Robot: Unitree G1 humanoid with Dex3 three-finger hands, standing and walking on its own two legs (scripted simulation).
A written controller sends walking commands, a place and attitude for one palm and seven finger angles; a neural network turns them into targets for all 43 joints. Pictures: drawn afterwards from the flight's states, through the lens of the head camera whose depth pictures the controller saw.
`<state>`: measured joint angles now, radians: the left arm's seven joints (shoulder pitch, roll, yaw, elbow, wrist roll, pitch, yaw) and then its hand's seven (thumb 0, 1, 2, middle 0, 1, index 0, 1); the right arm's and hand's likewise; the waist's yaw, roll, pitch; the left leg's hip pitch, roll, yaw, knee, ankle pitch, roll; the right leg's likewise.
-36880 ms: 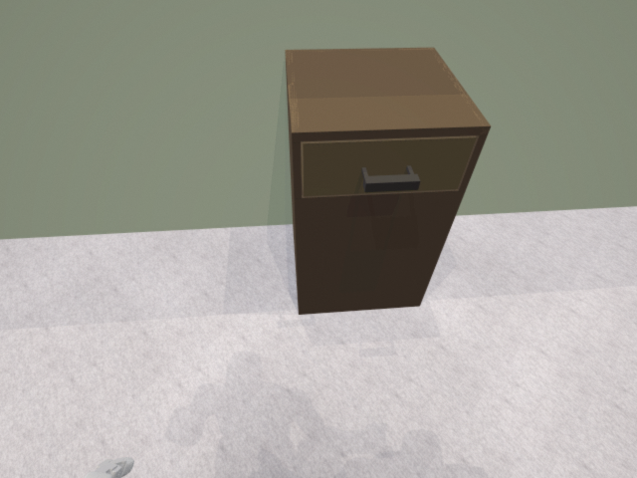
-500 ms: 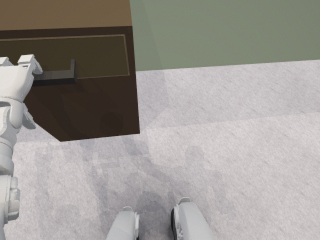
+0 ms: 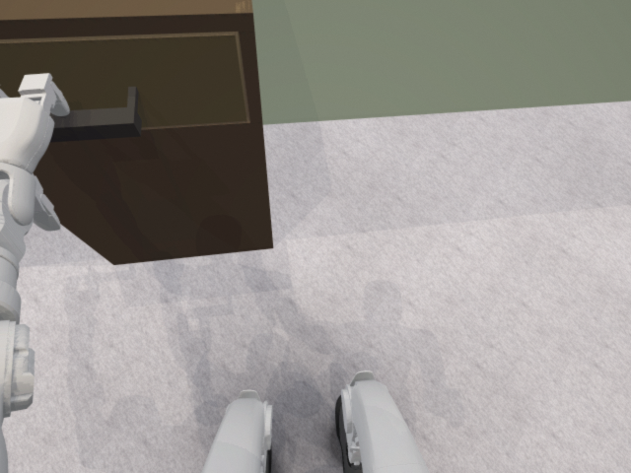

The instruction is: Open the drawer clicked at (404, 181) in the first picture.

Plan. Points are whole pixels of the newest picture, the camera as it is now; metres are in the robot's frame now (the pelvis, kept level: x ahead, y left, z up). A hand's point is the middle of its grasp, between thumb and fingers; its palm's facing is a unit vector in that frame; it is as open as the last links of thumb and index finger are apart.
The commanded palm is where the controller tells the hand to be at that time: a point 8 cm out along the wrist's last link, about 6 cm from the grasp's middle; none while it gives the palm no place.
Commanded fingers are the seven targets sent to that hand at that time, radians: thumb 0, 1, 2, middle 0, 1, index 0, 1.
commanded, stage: lower the fingers behind the handle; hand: left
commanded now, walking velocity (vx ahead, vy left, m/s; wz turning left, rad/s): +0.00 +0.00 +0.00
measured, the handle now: (88, 110) +0.58 +0.29 +0.01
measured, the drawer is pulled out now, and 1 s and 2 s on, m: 0.00 0.00 0.00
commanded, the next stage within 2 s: lift the hand off the handle in 0.58 s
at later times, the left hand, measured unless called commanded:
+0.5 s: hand (36, 161) +0.48 +0.33 +0.02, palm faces -0.04 +0.05 -1.00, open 14.3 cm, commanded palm +0.48 +0.31 +0.03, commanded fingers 0.00 -0.50 0.30 -0.30 -1.20 -0.30 -1.20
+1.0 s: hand (34, 151) +0.50 +0.33 +0.03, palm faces -0.05 +0.05 -1.00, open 13.7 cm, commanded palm +0.49 +0.31 +0.03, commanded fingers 0.00 -0.50 0.30 -0.30 -1.20 -0.30 -1.20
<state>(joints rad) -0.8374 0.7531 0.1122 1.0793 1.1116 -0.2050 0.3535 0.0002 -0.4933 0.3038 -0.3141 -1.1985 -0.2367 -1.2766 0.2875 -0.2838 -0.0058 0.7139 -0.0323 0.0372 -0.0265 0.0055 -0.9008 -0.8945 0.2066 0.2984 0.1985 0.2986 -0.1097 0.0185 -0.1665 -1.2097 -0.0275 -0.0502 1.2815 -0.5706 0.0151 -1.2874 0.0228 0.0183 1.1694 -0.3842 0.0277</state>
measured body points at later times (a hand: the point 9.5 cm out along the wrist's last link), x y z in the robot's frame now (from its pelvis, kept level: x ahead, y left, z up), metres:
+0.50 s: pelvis -0.02 -0.01 -0.02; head +0.14 +0.01 +0.40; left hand +0.48 +0.32 +0.08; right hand +0.02 -0.28 -0.14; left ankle +0.01 +0.11 -0.62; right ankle +0.08 -0.14 -0.62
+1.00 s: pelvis -0.02 -0.01 -0.03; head +0.15 +0.01 +0.39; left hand +0.49 +0.33 +0.08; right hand +0.02 -0.29 -0.14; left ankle +0.01 +0.11 -0.62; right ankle +0.08 -0.14 -0.62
